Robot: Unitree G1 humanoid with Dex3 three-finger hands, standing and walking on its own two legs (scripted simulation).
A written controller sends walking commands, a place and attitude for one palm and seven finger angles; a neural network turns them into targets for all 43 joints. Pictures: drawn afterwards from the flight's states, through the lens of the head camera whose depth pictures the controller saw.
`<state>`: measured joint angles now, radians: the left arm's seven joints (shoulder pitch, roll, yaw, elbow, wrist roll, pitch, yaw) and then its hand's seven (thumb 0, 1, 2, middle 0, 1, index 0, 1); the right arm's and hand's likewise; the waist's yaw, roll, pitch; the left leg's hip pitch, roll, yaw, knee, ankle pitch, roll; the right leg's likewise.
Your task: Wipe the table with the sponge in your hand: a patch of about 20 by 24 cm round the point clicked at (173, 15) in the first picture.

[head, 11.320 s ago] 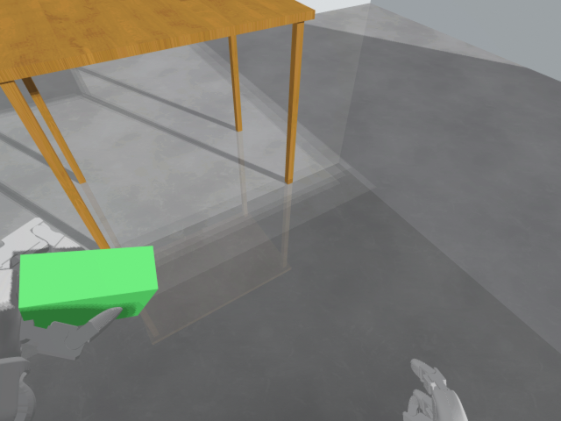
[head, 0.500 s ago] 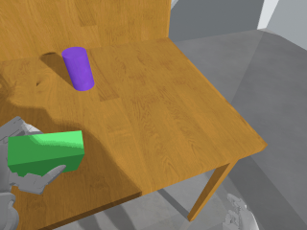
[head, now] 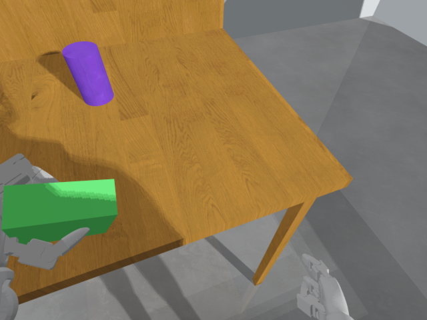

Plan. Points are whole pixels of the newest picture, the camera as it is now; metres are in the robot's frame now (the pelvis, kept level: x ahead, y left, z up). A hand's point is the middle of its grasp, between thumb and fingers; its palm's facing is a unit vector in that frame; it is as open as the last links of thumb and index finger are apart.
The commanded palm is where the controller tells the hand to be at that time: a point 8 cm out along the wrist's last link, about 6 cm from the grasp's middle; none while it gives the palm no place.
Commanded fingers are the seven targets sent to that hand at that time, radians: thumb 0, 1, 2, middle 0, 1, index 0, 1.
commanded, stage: shuffle to correct the standing spot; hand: left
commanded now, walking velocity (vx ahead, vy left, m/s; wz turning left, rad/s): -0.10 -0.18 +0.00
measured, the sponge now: (79, 212) +0.22 +0.21 +0.15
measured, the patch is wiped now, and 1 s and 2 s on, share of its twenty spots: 0.00 0.00 0.00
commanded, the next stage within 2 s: come to a stop and stand still in 1.78 s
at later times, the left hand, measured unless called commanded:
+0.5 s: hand (58, 218) +0.20 +0.22 +0.17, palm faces +0.35 -0.86 -0.38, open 9.2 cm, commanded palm +0.15 +0.27 +0.18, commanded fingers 0.00 0.10 1.30 -1.20 -1.60 -1.20 -1.60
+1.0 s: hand (64, 214) +0.21 +0.22 +0.17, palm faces +0.37 -0.86 -0.36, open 9.2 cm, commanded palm +0.16 +0.27 +0.18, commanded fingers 0.00 0.10 1.30 -1.20 -1.60 -1.20 -1.60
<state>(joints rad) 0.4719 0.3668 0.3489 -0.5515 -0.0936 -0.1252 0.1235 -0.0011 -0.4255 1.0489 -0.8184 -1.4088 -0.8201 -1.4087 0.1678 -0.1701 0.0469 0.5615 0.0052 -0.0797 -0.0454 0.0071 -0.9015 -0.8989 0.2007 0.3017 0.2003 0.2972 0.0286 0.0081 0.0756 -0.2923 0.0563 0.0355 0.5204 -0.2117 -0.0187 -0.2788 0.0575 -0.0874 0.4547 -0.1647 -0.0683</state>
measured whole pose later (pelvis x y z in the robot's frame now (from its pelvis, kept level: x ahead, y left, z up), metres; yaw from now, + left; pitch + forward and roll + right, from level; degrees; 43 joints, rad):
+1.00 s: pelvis +0.00 -0.01 -0.01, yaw +1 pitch +0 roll -2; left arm 0.50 0.37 0.32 -0.60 -0.11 -0.09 0.15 0.00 -0.43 1.05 -0.82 -1.41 -0.82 -1.41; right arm 0.17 -0.21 0.03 0.59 0.01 -0.05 -0.05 0.01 -0.90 -0.90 0.20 0.30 0.20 0.30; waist 0.00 0.03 0.04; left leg -0.36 0.09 0.00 0.60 -0.24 -0.03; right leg -0.32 0.08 -0.13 0.49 -0.19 -0.10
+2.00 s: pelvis -0.01 -0.03 +0.00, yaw +2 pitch +1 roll +0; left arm 0.53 0.38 0.33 -0.59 -0.12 -0.07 0.17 -0.01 -0.43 1.05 -0.82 -1.41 -0.82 -1.41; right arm 0.20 -0.22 0.02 0.62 0.02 -0.03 -0.07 0.01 -0.90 -0.90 0.20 0.30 0.20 0.30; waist -0.02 0.02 0.01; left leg -0.27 0.07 -0.01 0.56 -0.32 -0.04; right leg -0.34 0.07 -0.15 0.47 -0.17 -0.08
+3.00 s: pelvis +0.00 +0.06 +0.00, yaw +1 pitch -2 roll -1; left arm 0.38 0.36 0.35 -0.47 -0.05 -0.18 0.10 -0.01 -0.43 1.06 -0.81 -1.41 -0.82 -1.41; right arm 0.21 -0.18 0.03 0.57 0.01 -0.11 0.00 0.01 -0.90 -0.90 0.20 0.30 0.20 0.30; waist 0.03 -0.04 0.06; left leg -0.13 -0.03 0.10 0.48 -0.32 0.07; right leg -0.23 -0.03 -0.08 0.44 -0.17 0.01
